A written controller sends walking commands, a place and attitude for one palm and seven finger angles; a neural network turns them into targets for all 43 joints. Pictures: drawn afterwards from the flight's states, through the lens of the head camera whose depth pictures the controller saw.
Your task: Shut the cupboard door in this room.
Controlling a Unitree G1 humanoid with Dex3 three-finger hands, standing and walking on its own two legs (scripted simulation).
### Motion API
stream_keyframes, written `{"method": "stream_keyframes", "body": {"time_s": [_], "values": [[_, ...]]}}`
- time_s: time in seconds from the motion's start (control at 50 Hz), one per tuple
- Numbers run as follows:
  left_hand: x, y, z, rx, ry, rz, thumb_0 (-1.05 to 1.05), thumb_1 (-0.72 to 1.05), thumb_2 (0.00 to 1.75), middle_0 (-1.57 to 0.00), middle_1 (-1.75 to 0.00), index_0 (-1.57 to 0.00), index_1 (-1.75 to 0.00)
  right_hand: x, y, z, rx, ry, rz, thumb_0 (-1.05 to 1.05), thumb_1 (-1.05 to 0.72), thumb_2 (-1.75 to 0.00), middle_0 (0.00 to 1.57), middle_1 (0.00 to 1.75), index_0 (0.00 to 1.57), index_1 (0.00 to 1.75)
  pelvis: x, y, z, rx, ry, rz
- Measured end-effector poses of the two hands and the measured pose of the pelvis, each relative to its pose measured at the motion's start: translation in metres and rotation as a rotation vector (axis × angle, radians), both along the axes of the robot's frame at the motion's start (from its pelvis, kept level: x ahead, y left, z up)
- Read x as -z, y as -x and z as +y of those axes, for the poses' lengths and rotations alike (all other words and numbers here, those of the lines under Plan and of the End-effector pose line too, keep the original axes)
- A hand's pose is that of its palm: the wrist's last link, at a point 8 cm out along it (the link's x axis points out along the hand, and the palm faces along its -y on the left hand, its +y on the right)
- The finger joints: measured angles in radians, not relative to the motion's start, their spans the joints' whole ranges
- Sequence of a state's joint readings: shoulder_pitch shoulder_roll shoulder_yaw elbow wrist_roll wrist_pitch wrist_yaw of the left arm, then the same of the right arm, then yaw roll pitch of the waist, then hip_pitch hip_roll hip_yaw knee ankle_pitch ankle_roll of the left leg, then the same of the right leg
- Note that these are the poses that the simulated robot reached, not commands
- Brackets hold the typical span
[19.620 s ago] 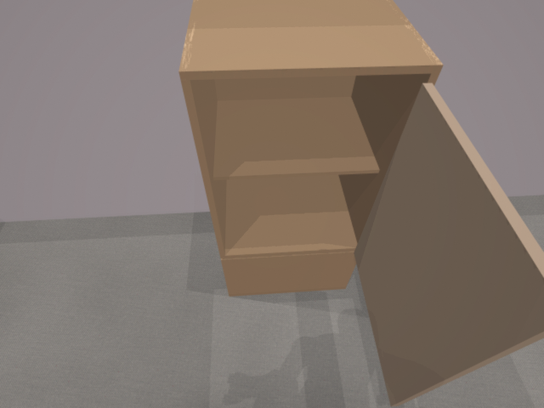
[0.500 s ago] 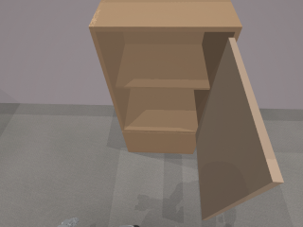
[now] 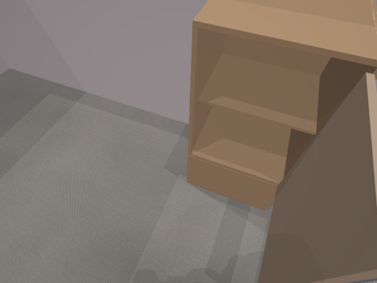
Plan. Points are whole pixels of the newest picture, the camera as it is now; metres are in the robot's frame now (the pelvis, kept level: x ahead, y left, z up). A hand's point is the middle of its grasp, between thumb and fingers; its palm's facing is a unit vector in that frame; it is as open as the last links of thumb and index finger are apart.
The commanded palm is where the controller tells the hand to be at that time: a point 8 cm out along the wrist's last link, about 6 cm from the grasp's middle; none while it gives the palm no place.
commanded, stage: turn or walk to find it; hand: left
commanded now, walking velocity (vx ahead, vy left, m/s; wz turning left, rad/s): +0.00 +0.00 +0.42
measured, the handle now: (345, 268) +0.18 -0.27 -0.01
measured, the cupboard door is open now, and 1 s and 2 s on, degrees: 88 87 80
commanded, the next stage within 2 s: stand and wait in 1.70 s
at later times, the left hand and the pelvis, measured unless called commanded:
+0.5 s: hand out of the picture +0.02 +0.17 -0.14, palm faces +0.23 -0.94 -0.26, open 7.4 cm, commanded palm none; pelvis +0.00 -0.04 +0.01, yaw +13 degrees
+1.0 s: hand out of the picture +0.00 +0.17 -0.14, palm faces +0.42 -0.86 -0.29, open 7.4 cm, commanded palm none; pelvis +0.00 -0.06 +0.01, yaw +26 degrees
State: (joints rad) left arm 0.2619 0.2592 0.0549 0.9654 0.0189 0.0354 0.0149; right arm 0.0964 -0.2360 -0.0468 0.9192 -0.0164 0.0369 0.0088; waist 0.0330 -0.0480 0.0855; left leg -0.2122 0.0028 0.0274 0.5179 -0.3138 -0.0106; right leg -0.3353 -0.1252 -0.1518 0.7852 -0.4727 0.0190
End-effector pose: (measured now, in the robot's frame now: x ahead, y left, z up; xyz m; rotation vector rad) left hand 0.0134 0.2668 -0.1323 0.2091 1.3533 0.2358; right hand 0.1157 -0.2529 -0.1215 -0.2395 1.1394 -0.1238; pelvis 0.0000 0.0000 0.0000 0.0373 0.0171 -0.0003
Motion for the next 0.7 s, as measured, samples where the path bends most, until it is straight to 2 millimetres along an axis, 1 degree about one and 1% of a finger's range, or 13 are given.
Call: {"method": "stream_keyframes", "body": {"time_s": [0.06, 0.12, 0.18, 0.22, 0.28, 0.36, 0.44, 0.52, 0.56, 0.62, 0.66, 0.7], "values": [[-0.002, 0.005, 0.004, -0.038, -0.010, 0.005, 0.01, 0.91, 0.90, -0.20, -0.30, -0.20, -0.30, -0.003, 0.003, 0.002, -0.023, 0.010, 0.019, 0.00, -0.91, -0.90, 0.20, 0.30, 0.17, 0.29, -0.003, 0.001, -0.003, -0.026, -0.001, -0.004], [-0.008, 0.002, 0.000, -0.058, -0.013, -0.022, 0.01, 0.91, 0.90, -0.20, -0.30, -0.19, -0.30, 0.000, 0.008, 0.001, -0.045, 0.001, 0.048, 0.00, -0.90, -0.90, 0.20, 0.30, 0.17, 0.29, -0.006, 0.002, -0.008, -0.054, 0.008, -0.007], [-0.013, -0.003, -0.010, -0.063, -0.021, -0.056, 0.01, 0.91, 0.90, -0.20, -0.29, -0.19, -0.30, 0.008, 0.011, -0.004, -0.057, -0.020, 0.073, 0.00, -0.90, -0.90, 0.20, 0.30, 0.18, 0.29, -0.004, 0.001, -0.017, -0.075, 0.010, -0.009], [-0.013, -0.006, -0.018, -0.062, -0.033, -0.084, 0.01, 0.91, 0.90, -0.20, -0.30, -0.19, -0.30, 0.018, 0.011, -0.011, -0.062, -0.038, 0.082, 0.01, -0.90, -0.90, 0.20, 0.30, 0.19, 0.30, 0.001, -0.001, -0.026, -0.090, 0.001, -0.008], [-0.017, -0.005, -0.032, -0.076, -0.043, -0.112, 0.00, 0.91, 0.90, -0.20, -0.30, -0.19, -0.30, 0.026, 0.009, -0.019, -0.075, -0.050, 0.102, 0.01, -0.90, -0.90, 0.20, 0.30, 0.20, 0.30, 0.003, -0.001, -0.034, -0.132, 0.008, -0.015], [-0.024, 0.003, -0.047, -0.114, -0.033, -0.114, 0.00, 0.91, 0.90, -0.20, -0.30, -0.20, -0.30, 0.019, 0.005, -0.023, -0.101, -0.053, 0.124, 0.01, -0.91, -0.90, 0.20, 0.30, 0.20, 0.30, -0.007, 0.000, -0.038, -0.169, 0.001, -0.018], [-0.025, 0.008, -0.056, -0.135, -0.008, -0.113, 0.00, 0.91, 0.90, -0.20, -0.30, -0.20, -0.30, 0.010, -0.001, -0.019, -0.134, -0.055, 0.132, 0.01, -0.91, -0.90, 0.20, 0.30, 0.20, 0.30, -0.013, 0.000, -0.040, -0.205, -0.010, -0.016], [-0.018, 0.019, -0.054, -0.173, 0.015, -0.120, 0.00, 0.91, 0.90, -0.21, -0.30, -0.20, -0.30, 0.005, -0.008, -0.010, -0.178, -0.032, 0.144, 0.01, -0.91, -0.90, 0.20, 0.30, 0.19, 0.30, -0.013, 0.002, -0.037, -0.240, 0.000, -0.014], [-0.012, 0.026, -0.048, -0.200, 0.022, -0.119, 0.00, 0.90, 0.90, -0.21, -0.30, -0.20, -0.30, 0.004, -0.009, -0.006, -0.197, -0.009, 0.152, 0.01, -0.91, -0.90, 0.20, 0.30, 0.18, 0.29, -0.010, 0.004, -0.032, -0.262, 0.010, -0.014], [0.003, 0.040, -0.035, -0.243, 0.030, -0.106, 0.00, 0.90, 0.90, -0.21, -0.30, -0.20, -0.30, 0.005, -0.009, -0.002, -0.221, 0.027, 0.140, 0.01, -0.91, -0.90, 0.20, 0.30, 0.17, 0.29, -0.001, 0.007, -0.024, -0.290, 0.022, -0.011], [0.006, 0.048, -0.029, -0.259, 0.028, -0.077, 0.00, 0.91, 0.90, -0.21, -0.30, -0.20, -0.30, 0.001, -0.006, 0.000, -0.228, 0.038, 0.137, 0.01, -0.91, -0.90, 0.20, 0.30, 0.16, 0.29, -0.002, 0.009, -0.023, -0.299, 0.015, -0.009], [0.003, 0.052, -0.026, -0.274, 0.024, -0.060, 0.00, 0.91, 0.90, -0.20, -0.30, -0.20, -0.30, -0.002, -0.004, 0.001, -0.235, 0.045, 0.139, 0.01, -0.91, -0.90, 0.20, 0.30, 0.17, 0.29, -0.005, 0.008, -0.023, -0.314, 0.018, -0.006]]}}
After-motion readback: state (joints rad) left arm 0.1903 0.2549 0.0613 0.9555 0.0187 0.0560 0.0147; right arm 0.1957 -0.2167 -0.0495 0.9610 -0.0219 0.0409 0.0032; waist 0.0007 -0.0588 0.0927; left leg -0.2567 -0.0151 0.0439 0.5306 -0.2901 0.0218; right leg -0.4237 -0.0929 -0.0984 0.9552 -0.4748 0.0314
